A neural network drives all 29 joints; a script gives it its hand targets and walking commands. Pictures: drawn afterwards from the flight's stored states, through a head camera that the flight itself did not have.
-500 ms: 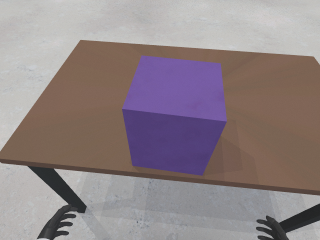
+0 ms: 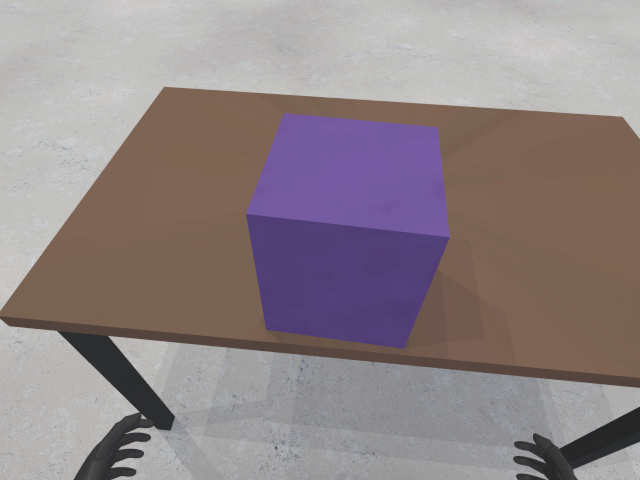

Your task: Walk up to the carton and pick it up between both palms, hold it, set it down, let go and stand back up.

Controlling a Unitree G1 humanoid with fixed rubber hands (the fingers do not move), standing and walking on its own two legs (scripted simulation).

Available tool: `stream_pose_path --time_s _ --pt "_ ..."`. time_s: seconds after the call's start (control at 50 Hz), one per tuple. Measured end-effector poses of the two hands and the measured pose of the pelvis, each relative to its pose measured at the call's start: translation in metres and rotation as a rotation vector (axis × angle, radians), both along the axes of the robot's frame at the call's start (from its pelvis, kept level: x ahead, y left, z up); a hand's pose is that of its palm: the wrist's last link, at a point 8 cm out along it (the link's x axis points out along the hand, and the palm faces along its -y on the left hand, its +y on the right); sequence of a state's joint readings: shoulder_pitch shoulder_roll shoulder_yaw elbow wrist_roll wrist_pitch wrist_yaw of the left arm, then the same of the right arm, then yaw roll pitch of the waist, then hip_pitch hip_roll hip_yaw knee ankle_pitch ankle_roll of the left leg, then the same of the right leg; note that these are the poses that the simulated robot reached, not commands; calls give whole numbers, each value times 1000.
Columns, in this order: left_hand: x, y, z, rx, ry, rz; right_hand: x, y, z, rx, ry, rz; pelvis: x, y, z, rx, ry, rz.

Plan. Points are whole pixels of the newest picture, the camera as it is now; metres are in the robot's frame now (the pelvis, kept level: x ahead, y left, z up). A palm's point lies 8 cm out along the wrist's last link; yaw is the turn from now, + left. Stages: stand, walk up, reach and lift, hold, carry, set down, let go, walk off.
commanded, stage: stand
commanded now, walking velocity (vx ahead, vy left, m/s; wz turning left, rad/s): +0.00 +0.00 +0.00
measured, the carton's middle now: (346, 235) +0.43 -0.01 +0.06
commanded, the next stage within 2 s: none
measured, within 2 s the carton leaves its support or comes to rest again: neither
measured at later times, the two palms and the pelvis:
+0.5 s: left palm out of the picture +0.12 +0.28 -0.07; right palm out of the picture +0.13 -0.29 -0.08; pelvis +0.00 +0.00 +0.00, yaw +0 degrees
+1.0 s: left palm out of the picture +0.11 +0.28 -0.07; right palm out of the picture +0.12 -0.29 -0.08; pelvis -0.02 +0.00 +0.00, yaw +0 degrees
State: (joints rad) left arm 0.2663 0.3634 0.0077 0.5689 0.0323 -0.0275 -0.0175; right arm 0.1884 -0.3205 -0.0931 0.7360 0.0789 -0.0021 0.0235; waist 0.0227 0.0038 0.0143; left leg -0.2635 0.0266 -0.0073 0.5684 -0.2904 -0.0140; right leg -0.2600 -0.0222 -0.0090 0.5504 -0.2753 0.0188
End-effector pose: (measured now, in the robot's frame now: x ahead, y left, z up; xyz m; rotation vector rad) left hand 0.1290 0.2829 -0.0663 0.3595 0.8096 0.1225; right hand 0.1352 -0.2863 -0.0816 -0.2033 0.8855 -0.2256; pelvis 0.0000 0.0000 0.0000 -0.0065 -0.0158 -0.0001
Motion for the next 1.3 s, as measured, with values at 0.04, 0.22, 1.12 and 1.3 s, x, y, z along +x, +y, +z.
stream_pose_path --time_s 0.04,0.22,1.12,1.3 --pt "-1 0 0 0 -1 0 -1 0 0 0 0 -1 -1 0 0 0 -1 0" --pt "-4 1 0 3 2 3 -3 0 -1 4 -3 0 -3 0 0 0 -4 0" --pt "-27 2 -5 -6 12 20 -25 -3 -1 -4 1 -15 -19 0 -1 0 -27 0" --pt "-32 3 -6 -2 22 25 -29 -3 -3 1 6 -17 -22 0 -1 0 -31 0"
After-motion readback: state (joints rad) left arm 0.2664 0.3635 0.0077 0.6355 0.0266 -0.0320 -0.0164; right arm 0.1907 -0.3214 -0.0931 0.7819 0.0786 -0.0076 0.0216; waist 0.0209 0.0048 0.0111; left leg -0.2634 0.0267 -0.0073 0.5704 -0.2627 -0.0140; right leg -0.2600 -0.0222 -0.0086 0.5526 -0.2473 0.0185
